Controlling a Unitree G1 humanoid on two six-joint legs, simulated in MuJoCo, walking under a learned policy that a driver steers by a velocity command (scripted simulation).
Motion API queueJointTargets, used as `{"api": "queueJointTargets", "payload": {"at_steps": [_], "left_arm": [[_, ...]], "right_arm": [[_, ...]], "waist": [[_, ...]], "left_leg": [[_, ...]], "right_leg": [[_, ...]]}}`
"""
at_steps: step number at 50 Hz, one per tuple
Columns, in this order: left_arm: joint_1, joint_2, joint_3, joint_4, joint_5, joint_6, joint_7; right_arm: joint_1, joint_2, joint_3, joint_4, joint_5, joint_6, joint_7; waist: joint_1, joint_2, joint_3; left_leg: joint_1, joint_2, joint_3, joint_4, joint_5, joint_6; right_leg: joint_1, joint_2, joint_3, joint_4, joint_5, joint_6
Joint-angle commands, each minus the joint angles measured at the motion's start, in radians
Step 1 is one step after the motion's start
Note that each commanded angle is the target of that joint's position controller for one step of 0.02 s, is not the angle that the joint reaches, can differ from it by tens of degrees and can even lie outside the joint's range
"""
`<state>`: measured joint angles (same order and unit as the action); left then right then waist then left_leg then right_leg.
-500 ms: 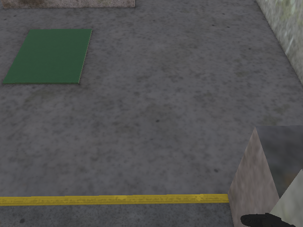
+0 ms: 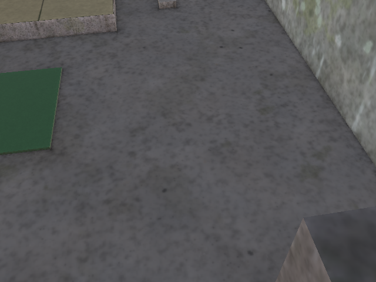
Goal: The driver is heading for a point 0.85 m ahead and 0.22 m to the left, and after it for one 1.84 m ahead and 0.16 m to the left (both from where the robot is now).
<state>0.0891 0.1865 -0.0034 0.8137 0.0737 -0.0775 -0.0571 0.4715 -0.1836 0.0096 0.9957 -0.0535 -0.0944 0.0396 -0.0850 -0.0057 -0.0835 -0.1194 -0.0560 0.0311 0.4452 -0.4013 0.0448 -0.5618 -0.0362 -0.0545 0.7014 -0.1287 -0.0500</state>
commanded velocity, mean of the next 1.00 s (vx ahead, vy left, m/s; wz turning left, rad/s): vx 0.50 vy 0.00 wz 0.44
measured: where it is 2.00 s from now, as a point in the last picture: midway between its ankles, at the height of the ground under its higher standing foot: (128, 222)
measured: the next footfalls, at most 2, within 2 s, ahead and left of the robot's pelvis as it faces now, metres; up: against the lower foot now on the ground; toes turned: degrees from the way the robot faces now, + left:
right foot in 0.02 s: +0.12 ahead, -0.10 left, +0.00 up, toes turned -4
left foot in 0.62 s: +0.37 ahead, +0.16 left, -0.18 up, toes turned +21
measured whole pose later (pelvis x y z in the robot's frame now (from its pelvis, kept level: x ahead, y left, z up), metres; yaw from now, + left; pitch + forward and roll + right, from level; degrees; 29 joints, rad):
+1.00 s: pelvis +0.51 +0.09 -0.27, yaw +28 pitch +1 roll +5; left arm 0.06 0.21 -0.04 0.80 0.11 -0.05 -0.06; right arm 0.55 -0.13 0.04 0.96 -0.07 -0.12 0.04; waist -0.12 -0.08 -0.03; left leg -0.29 -0.13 -0.05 1.11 -0.84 0.04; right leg -0.46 -0.12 0.08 0.46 0.37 -0.01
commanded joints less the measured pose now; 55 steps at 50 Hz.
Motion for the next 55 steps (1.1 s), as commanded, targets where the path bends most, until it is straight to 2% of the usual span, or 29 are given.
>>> {"api": "queueJointTargets", "payload": {"at_steps": [1,3,4,5,8,13,14,15,18,25,28,30,31,32,33,34,35,36,37,38,40,42,45,48,50,51,53,54,55], "left_arm": [[0.079,0.130,0.047,-0.032,-0.048,-0.030,0.039],[0.461,0.225,0.066,0.037,-0.021,-0.046,0.048],[0.466,0.194,0.084,0.075,0.021,-0.053,0.053],[0.349,0.130,0.065,0.067,-0.004,-0.052,0.053],[0.237,-0.035,0.005,0.046,-0.025,-0.035,0.067],[0.372,0.035,0.020,0.138,0.038,-0.025,0.066],[0.354,0.032,0.017,0.132,0.036,-0.028,0.064],[0.289,-0.069,-0.018,0.104,0.017,-0.050,0.086],[0.418,-0.011,-0.030,0.152,0.013,-0.051,0.087],[0.529,0.015,-0.044,0.228,0.006,-0.020,0.058],[0.469,0.069,-0.022,0.225,0.005,-0.007,0.065],[0.481,0.115,-0.010,0.264,0.030,0.017,0.046],[0.443,0.139,-0.005,0.261,0.048,0.026,0.015],[0.615,-0.004,-0.020,0.287,0.056,0.017,-0.032],[0.475,0.014,-0.019,0.199,0.031,-0.003,-0.055],[0.222,0.071,-0.002,0.089,-0.007,-0.033,-0.048],[0.082,0.099,0.008,-0.022,-0.032,-0.062,-0.022],[0.120,0.112,0.016,0.006,-0.013,-0.064,0.003],[0.149,0.066,0.004,0.026,0.019,-0.058,0.027],[0.196,0.043,0.001,0.071,0.030,-0.040,0.036],[0.191,-0.005,-0.011,0.034,0.042,0.001,0.032],[0.207,-0.002,-0.030,0.041,0.057,0.001,0.007],[0.093,0.049,-0.032,-0.002,0.028,0.021,0.006],[-0.014,0.137,-0.011,-0.041,0.041,0.039,-0.004],[-0.053,0.137,-0.014,-0.039,0.029,0.029,-0.008],[-0.062,0.145,0.035,-0.060,-0.162,0.006,0.022],[0.400,0.179,0.073,0.107,-0.142,0.006,0.035],[0.542,0.238,0.092,0.164,-0.133,0.009,0.027],[0.540,0.240,0.098,0.164,-0.141,0.029,0.022]], "right_arm": [[0.023,-0.200,-0.049,-0.015,-0.008,0.001,0.002],[0.098,0.013,0.016,-0.055,-0.036,-0.043,0.016],[-0.101,-0.095,-0.020,-0.083,0.000,-0.043,0.016],[-0.170,-0.107,-0.022,-0.095,0.002,-0.029,0.005],[-0.153,-0.058,-0.007,-0.084,-0.036,0.014,0.012],[-0.156,-0.025,-0.003,-0.070,-0.048,0.023,0.078],[-0.170,-0.048,-0.010,-0.068,-0.039,0.014,0.080],[-0.202,-0.051,-0.001,-0.088,-0.057,0.002,0.061],[-0.251,-0.054,-0.009,-0.074,-0.038,0.010,0.049],[-0.460,-0.061,-0.006,-0.170,-0.037,0.049,0.029],[-0.417,-0.091,-0.024,-0.130,-0.033,0.036,0.025],[-0.077,-0.123,-0.061,-0.015,-0.040,0.039,0.004],[0.129,-0.221,-0.109,0.040,-0.033,0.038,0.002],[0.312,-0.314,-0.131,0.076,-0.043,0.048,0.007],[0.401,-0.324,-0.141,0.116,-0.043,0.042,0.015],[0.417,-0.244,-0.127,0.120,-0.056,0.031,0.007],[0.245,-0.200,-0.109,0.044,-0.011,0.010,0.018],[0.064,-0.104,-0.075,0.006,-0.001,-0.007,0.026],[-0.064,-0.024,-0.031,-0.032,-0.036,-0.020,0.033],[-0.156,-0.005,-0.014,-0.079,-0.023,-0.023,0.030],[-0.115,-0.103,-0.032,-0.073,0.007,-0.022,0.025],[-0.061,-0.060,-0.013,-0.092,-0.026,-0.045,-0.003],[0.034,-0.083,-0.002,-0.072,-0.027,-0.047,-0.015],[0.089,-0.090,0.002,-0.072,-0.030,-0.037,0.004],[0.132,-0.131,-0.008,-0.045,0.003,-0.014,-0.010],[0.023,-0.168,-0.063,-0.062,0.111,0.040,-0.080],[0.100,-0.072,-0.059,0.012,0.096,0.048,-0.096],[0.226,0.013,-0.043,0.024,0.123,0.026,-0.082],[0.213,-0.015,-0.036,-0.019,0.137,0.010,-0.087]], "waist": [[0.086,0.051,-0.011],[0.198,-0.304,-0.350],[0.259,-0.100,-0.070],[0.190,-0.023,0.041],[0.088,0.007,0.037],[0.095,-0.029,0.044],[0.095,-0.026,0.051],[0.099,0.006,0.029],[0.134,-0.040,0.061],[0.192,0.001,0.250],[0.175,0.013,0.243],[0.039,0.075,0.202],[-0.065,0.154,0.135],[0.005,0.315,-0.173],[-0.069,0.217,-0.279],[-0.153,0.152,-0.083],[-0.096,0.126,0.010],[-0.005,-0.034,0.087],[0.097,-0.073,0.192],[0.124,-0.085,0.230],[0.136,0.055,0.144],[0.090,-0.036,0.125],[0.037,0.004,0.147],[0.026,-0.001,0.206],[-0.008,-0.007,0.239],[0.000,0.029,0.205],[0.164,-0.038,-0.002],[0.173,-0.280,-0.148],[0.171,-0.352,-0.202]], "left_leg": [[-0.069,0.221,-0.161,0.149,0.836,0.172],[-0.699,-0.048,-0.090,0.837,-0.260,0.000],[-0.865,0.029,-0.206,0.949,-0.152,0.023],[-0.870,0.083,-0.176,0.971,-0.007,0.028],[-0.695,0.172,-0.169,0.848,0.156,0.009],[-0.708,0.181,-0.094,0.754,0.401,0.008],[-0.736,0.194,-0.097,0.728,0.439,0.017],[-0.777,0.226,-0.159,0.493,0.655,0.017],[-0.526,0.169,-0.046,0.281,1.003,0.001],[-0.555,0.195,-0.037,0.087,0.691,0.005],[-0.381,0.170,0.013,0.023,0.601,0.009],[0.037,0.137,0.069,-0.184,0.837,0.029],[0.260,0.128,0.087,-0.233,0.859,0.090],[0.754,0.261,-0.103,0.213,1.358,0.286],[0.901,0.306,-0.246,0.216,1.298,0.348],[0.782,0.302,-0.271,0.128,0.996,0.313],[0.627,0.393,-0.475,0.049,0.504,0.365],[0.331,0.380,-0.445,-0.012,0.310,0.330],[-0.010,0.390,-0.429,-0.050,0.317,0.313],[-0.318,0.355,-0.369,-0.115,0.343,0.344],[-0.482,0.232,-0.330,-0.091,0.279,0.337],[-0.444,0.144,-0.309,0.132,0.204,0.273],[-0.565,0.083,-0.255,0.255,-0.081,0.197],[-0.431,0.148,-0.424,0.388,-0.189,0.201],[-0.258,0.147,-0.466,0.496,-0.152,0.187],[-0.225,0.081,-0.429,0.605,0.105,0.155],[-0.493,-0.030,-0.266,1.121,-0.148,0.068],[-0.886,-0.109,-0.191,1.587,-0.543,0.001],[-1.037,-0.043,-0.162,1.808,-0.461,-0.032]], "right_leg": [[0.345,0.044,-0.018,-0.184,0.050,-0.065],[1.060,-0.362,0.648,-0.294,0.220,-0.486],[0.811,-0.362,0.648,-0.386,-0.041,-0.386],[0.618,-0.339,0.499,-0.391,-0.043,-0.314],[0.355,-0.249,0.229,-0.407,0.221,-0.243],[0.275,-0.192,0.046,-0.376,0.266,-0.210],[0.279,-0.201,0.041,-0.375,0.228,-0.210],[0.344,-0.157,0.028,-0.315,0.097,-0.151],[0.166,-0.098,-0.074,-0.184,-0.027,-0.126],[0.346,-0.282,0.081,-0.062,-0.189,-0.152],[0.343,-0.259,0.022,0.067,-0.131,-0.108],[0.252,-0.201,-0.056,0.395,-0.168,-0.039],[0.200,-0.104,-0.107,0.744,-0.152,-0.013],[-0.075,0.017,-0.104,1.170,-0.646,0.062],[-0.264,0.045,-0.001,1.273,-0.667,0.072],[-0.467,0.032,0.030,1.222,-0.653,0.055],[-0.653,0.005,0.097,1.170,-0.574,0.064],[-0.533,-0.070,0.174,0.858,-0.341,0.017],[-0.356,-0.145,0.246,0.626,-0.150,-0.020],[-0.122,-0.152,0.211,0.377,-0.006,-0.022],[0.083,-0.082,0.104,0.344,-0.069,0.017],[0.015,-0.094,0.207,0.203,0.439,0.030],[0.235,-0.070,0.101,-0.118,0.642,0.058],[0.170,-0.109,0.147,-0.197,0.509,0.044],[0.137,-0.094,0.127,-0.430,0.509,0.027],[0.160,-0.057,0.168,-0.470,0.446,0.010],[0.682,-0.142,0.136,-0.278,0.864,-0.039],[1.100,-0.253,0.192,0.007,0.873,-0.106],[1.090,-0.315,0.382,-0.038,0.569,-0.145]]}}
Keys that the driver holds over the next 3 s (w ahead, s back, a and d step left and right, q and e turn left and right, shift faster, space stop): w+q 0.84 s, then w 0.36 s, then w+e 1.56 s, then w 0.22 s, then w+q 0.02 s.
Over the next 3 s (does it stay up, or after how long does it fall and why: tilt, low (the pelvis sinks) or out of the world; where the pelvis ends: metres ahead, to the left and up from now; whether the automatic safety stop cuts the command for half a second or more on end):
stays up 1.56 0.20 -0.36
